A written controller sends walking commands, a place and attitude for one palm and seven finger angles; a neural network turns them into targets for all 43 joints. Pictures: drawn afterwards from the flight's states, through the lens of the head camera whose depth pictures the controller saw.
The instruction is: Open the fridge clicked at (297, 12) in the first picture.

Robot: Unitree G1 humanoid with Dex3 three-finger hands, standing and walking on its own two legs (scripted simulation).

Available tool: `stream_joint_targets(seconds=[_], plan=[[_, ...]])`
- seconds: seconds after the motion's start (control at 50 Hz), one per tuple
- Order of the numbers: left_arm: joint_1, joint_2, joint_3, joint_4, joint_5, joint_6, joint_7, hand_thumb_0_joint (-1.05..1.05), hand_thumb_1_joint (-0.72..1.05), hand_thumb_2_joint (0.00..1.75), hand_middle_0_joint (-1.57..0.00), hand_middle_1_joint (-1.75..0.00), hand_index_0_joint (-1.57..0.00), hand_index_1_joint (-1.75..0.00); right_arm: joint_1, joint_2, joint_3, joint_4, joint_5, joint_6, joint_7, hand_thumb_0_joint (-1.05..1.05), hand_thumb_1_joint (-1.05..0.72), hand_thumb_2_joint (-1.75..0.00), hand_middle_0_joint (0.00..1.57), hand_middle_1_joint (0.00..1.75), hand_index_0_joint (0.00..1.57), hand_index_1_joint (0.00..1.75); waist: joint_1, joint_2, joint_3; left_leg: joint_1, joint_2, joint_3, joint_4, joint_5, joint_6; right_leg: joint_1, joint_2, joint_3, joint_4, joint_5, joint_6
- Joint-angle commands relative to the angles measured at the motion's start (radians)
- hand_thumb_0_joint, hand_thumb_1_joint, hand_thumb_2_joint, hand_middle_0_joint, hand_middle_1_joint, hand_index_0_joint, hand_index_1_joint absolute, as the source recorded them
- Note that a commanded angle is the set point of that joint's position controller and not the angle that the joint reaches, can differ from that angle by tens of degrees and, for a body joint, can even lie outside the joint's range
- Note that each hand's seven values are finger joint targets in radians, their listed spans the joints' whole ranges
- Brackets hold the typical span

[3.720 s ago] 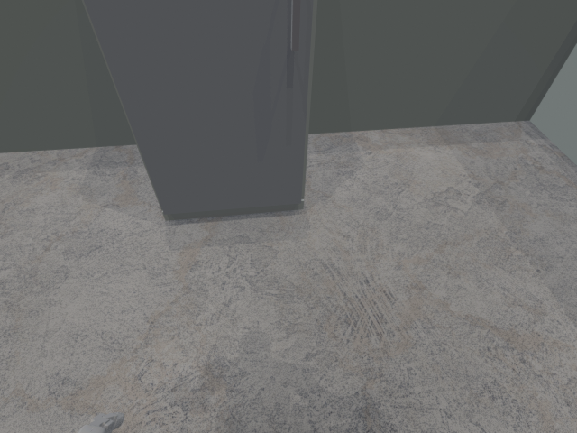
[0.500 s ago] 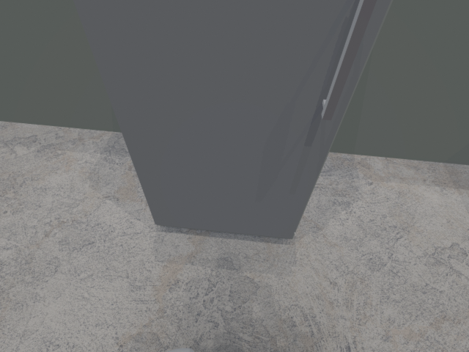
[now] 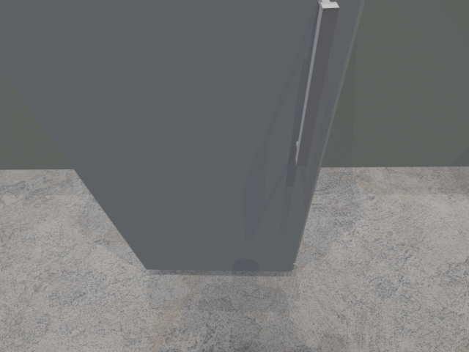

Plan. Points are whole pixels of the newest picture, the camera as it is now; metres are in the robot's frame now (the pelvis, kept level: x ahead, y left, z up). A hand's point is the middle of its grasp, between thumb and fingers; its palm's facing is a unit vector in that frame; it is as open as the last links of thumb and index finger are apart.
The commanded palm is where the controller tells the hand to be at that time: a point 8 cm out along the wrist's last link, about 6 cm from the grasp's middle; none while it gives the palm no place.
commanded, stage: come to a stop and stand still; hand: right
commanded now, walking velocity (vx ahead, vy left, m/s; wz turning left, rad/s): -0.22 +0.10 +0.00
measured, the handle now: (310, 95) +0.50 -0.11 +0.18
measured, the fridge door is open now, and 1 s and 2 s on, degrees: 0 0 0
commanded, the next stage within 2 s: look again from close up in 1.92 s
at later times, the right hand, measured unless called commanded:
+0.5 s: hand out of the picture +0.03 -0.13 -0.16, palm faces +0.06 +0.96 -0.26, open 7.3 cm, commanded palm none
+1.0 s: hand out of the picture -0.06 -0.17 -0.18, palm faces +0.04 +0.98 -0.18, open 7.4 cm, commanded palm none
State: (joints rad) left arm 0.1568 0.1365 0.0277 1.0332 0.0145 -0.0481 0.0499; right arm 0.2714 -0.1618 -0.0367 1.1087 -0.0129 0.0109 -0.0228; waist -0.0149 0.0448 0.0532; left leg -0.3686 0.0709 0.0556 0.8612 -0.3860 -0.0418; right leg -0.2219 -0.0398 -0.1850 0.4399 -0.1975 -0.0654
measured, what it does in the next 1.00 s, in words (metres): steps on the spot: left foot, then right foot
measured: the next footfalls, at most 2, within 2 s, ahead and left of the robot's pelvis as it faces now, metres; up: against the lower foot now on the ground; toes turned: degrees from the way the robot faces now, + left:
left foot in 0.24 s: +0.02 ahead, +0.15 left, +0.00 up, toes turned +3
right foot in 0.68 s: -0.02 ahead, -0.10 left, +0.00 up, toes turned -3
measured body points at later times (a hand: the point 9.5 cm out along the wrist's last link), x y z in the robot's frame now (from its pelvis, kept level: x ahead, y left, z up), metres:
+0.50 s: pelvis -0.02 +0.06 +0.00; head +0.00 +0.09 +0.45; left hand +0.01 +0.30 -0.17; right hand +0.03 -0.18 -0.14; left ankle +0.02 +0.16 -0.74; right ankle -0.05 -0.08 -0.69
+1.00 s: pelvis -0.05 +0.00 +0.00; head -0.04 +0.00 +0.45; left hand -0.03 +0.23 -0.16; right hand -0.06 -0.22 -0.16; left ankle -0.02 +0.14 -0.74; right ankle -0.06 -0.10 -0.74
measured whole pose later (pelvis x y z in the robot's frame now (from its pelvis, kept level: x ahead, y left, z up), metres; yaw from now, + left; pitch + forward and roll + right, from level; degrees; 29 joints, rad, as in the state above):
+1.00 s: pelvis -0.05 +0.00 +0.00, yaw +0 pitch -1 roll +0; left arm 0.25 0.16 0.01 1.11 0.01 -0.01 0.03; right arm 0.29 -0.16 0.00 1.15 -0.01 0.01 -0.02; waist -0.01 0.01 0.03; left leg -0.21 0.06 0.03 0.43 -0.19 -0.04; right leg -0.14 0.00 -0.08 0.42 -0.25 -0.02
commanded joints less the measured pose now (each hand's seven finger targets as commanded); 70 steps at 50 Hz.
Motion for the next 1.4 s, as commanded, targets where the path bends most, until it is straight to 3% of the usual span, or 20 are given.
stream_joint_targets(seconds=[0.0,0.12,0.18,0.2,0.22,0.24,0.4,0.54,0.6,0.64,0.68,0.7,0.8,0.92,1.14,1.16,1.18,1.22,1.3,1.38], plan=[[0.085,0.168,0.050,-0.012,0.000,0.032,0.005,0.00,0.90,0.90,-0.20,-0.30,-0.20,-0.30,0.073,-0.052,-0.025,-0.064,-0.013,0.030,-0.012,0.00,-0.90,-0.90,0.20,0.30,0.20,0.30,0.016,-0.168,-0.078,-0.026,0.002,-0.015,0.016,0.006,0.001,0.124,-0.300,0.176,-0.090,0.763,-0.096],[0.033,0.179,0.066,-0.038,0.014,0.055,-0.009,0.00,0.90,0.90,-0.20,-0.30,-0.20,-0.30,0.028,-0.049,-0.033,-0.122,-0.008,0.032,-0.013,0.00,-0.90,-0.90,0.20,0.30,0.20,0.30,0.013,-0.241,-0.062,0.027,-0.012,-0.012,-0.065,-0.013,0.022,0.042,-0.285,0.186,-0.076,0.510,-0.096],[0.025,0.166,0.063,-0.039,0.006,0.060,-0.023,0.00,0.90,0.90,-0.20,-0.30,-0.20,-0.30,0.096,-0.058,-0.030,-0.106,-0.012,0.007,-0.014,0.00,-0.90,-0.90,0.20,0.30,0.20,0.30,-0.027,-0.170,-0.088,0.186,-0.011,0.013,-0.359,0.201,0.020,-0.018,-0.214,0.153,0.011,0.249,-0.028],[0.052,0.122,0.058,-0.038,-0.003,0.060,-0.030,0.00,0.90,0.90,-0.20,-0.30,-0.20,-0.30,0.100,-0.104,-0.029,-0.108,-0.019,-0.007,-0.018,0.00,-0.90,-0.90,0.20,0.30,0.20,0.30,-0.021,-0.033,-0.100,0.219,0.066,-0.085,-0.489,0.327,0.034,-0.045,-0.131,0.106,0.116,0.063,0.032],[0.089,0.054,0.044,-0.052,-0.011,0.064,-0.037,0.00,0.90,0.90,-0.20,-0.30,-0.20,-0.30,0.043,-0.181,-0.033,-0.123,-0.023,-0.021,-0.021,0.00,-0.90,-0.90,0.20,0.30,0.20,0.30,0.020,0.177,-0.073,0.208,0.254,-0.292,-0.544,0.456,0.108,-0.149,-0.023,0.055,0.195,-0.234,0.087],[0.066,0.072,0.045,-0.061,-0.008,0.081,-0.040,0.00,0.90,0.90,-0.20,-0.30,-0.20,-0.30,0.044,-0.213,-0.032,-0.142,-0.016,-0.016,-0.016,0.00,-0.90,-0.90,0.20,0.30,0.20,0.30,-0.013,0.139,-0.070,0.107,0.326,-0.319,-0.592,0.385,0.185,-0.110,-0.005,0.124,0.300,-0.360,0.085],[0.082,0.117,0.048,-0.036,0.007,0.094,-0.048,0.00,0.90,0.90,-0.20,-0.30,-0.20,-0.30,0.009,-0.182,-0.047,-0.144,-0.012,-0.025,-0.023,0.00,-0.90,-0.90,0.20,0.30,0.20,0.30,-0.020,0.097,-0.050,0.219,0.254,-0.241,-0.569,0.395,0.195,-0.247,-0.004,0.193,0.540,-0.192,0.118],[0.070,0.098,0.033,-0.056,-0.002,0.080,-0.050,0.00,0.90,0.90,-0.20,-0.30,-0.20,-0.30,0.039,-0.203,-0.056,-0.128,-0.022,-0.015,-0.015,0.00,-0.90,-0.90,0.20,0.30,0.20,0.30,-0.045,0.142,-0.063,0.201,0.230,-0.253,-0.602,0.230,0.200,-0.131,0.012,0.146,0.279,-0.237,0.105],[0.159,0.091,0.024,-0.023,-0.004,0.069,-0.043,0.00,0.90,0.90,-0.20,-0.30,-0.20,-0.30,-0.007,-0.204,-0.055,-0.120,-0.015,-0.007,-0.013,0.00,-0.90,-0.90,0.20,0.30,0.20,0.30,0.001,0.143,-0.079,0.133,0.183,-0.202,-0.577,0.155,0.159,0.022,0.024,0.116,0.075,-0.133,0.094],[0.217,0.114,0.020,0.008,-0.003,0.054,-0.036,0.00,0.90,0.90,-0.20,-0.30,-0.20,-0.30,-0.032,-0.155,-0.041,-0.119,-0.003,0.002,-0.011,0.00,-0.90,-0.90,0.20,0.30,0.20,0.30,0.028,0.026,-0.067,-0.006,0.103,-0.137,-0.504,0.019,0.088,0.174,-0.021,0.156,-0.094,-0.059,0.077],[0.162,0.204,0.027,-0.026,0.007,0.052,-0.030,0.00,0.90,0.90,-0.20,-0.30,-0.20,-0.30,-0.023,-0.079,-0.025,-0.130,0.001,0.008,-0.002,0.00,-0.90,-0.90,0.20,0.30,0.20,0.30,0.005,-0.198,0.006,0.019,0.000,-0.004,-0.377,0.033,0.020,-0.039,-0.219,0.373,-0.231,-0.224,0.000],[0.095,0.194,0.025,-0.025,0.006,0.050,-0.028,0.00,0.90,0.90,-0.20,-0.30,-0.20,-0.30,-0.040,-0.077,-0.021,-0.110,-0.010,0.016,-0.005,0.00,-0.90,-0.90,0.20,0.30,0.20,0.30,0.001,-0.300,0.049,0.080,-0.008,0.014,-0.311,0.047,0.009,-0.156,-0.222,0.402,-0.320,-0.355,-0.011],[0.065,0.154,0.009,-0.010,0.000,0.039,-0.013,0.00,0.90,0.90,-0.20,-0.30,-0.20,-0.30,0.050,-0.065,0.002,-0.038,-0.010,0.005,0.003,0.00,-0.90,-0.90,0.20,0.30,0.20,0.30,-0.030,-0.176,0.049,0.117,0.005,-0.023,-0.350,0.149,0.016,-0.063,-0.140,0.271,-0.212,-0.056,-0.008],[0.148,0.123,0.002,0.049,-0.011,0.027,-0.016,0.00,0.90,0.90,-0.20,-0.30,-0.20,-0.30,0.050,-0.091,0.015,0.009,0.000,-0.026,-0.009,0.00,-0.90,-0.90,0.20,0.30,0.20,0.30,0.013,0.021,-0.054,0.188,0.058,-0.079,-0.486,0.362,0.038,0.081,-0.080,0.201,-0.098,0.144,0.052],[0.176,0.099,-0.007,0.089,-0.006,0.026,-0.017,0.00,0.90,0.90,-0.20,-0.30,-0.20,-0.30,0.060,-0.068,0.020,0.023,0.000,-0.019,-0.014,0.00,-0.90,-0.90,0.20,0.30,0.20,0.30,0.005,-0.064,0.029,0.176,0.041,-0.077,-0.514,0.228,0.035,-0.001,-0.073,0.220,-0.174,-0.035,0.051],[0.127,0.239,-0.003,-0.040,0.004,0.017,-0.033,0.00,0.90,0.90,-0.20,-0.30,-0.20,-0.30,0.036,-0.250,0.029,-0.079,-0.021,-0.046,-0.013,0.00,-0.90,-0.90,0.20,0.30,0.20,0.30,0.033,-0.020,0.113,0.167,0.017,-0.052,-0.442,0.279,0.055,-0.055,-0.028,0.229,-0.134,0.110,0.070],[0.147,0.233,0.024,-0.061,0.011,-0.012,-0.023,0.00,0.90,0.90,-0.20,-0.30,-0.20,-0.30,0.058,-0.181,-0.001,-0.092,-0.014,-0.050,-0.019,0.00,-0.90,-0.90,0.20,0.30,0.20,0.30,0.018,-0.091,-0.095,0.215,0.041,-0.064,-0.370,0.266,0.067,-0.001,-0.061,0.251,-0.049,0.182,0.051],[0.156,0.197,0.026,-0.074,0.004,-0.009,-0.012,0.00,0.90,0.90,-0.20,-0.30,-0.20,-0.30,0.057,-0.165,0.003,-0.116,-0.008,-0.046,-0.017,0.00,-0.90,-0.90,0.20,0.30,0.20,0.30,0.023,-0.100,-0.189,0.210,0.043,-0.064,-0.376,0.284,0.079,0.039,-0.067,0.247,0.000,0.166,0.031],[0.169,0.205,0.034,-0.104,0.004,0.017,-0.017,0.00,0.90,0.90,-0.20,-0.30,-0.20,-0.30,0.043,-0.181,-0.003,-0.164,-0.012,-0.028,-0.013,0.00,-0.90,-0.90,0.20,0.30,0.20,0.30,0.029,-0.035,0.005,0.125,0.036,-0.080,-0.405,0.173,0.084,-0.106,-0.050,0.238,-0.008,-0.026,0.022],[0.146,0.235,0.035,-0.123,0.005,0.018,-0.026,0.00,0.90,0.90,-0.20,-0.30,-0.20,-0.30,0.019,-0.229,-0.012,-0.197,-0.008,-0.034,-0.009,0.00,-0.90,-0.90,0.20,0.30,0.20,0.30,0.025,-0.045,0.018,0.119,0.040,-0.104,-0.432,0.148,0.088,-0.107,-0.046,0.231,-0.011,-0.044,0.022]])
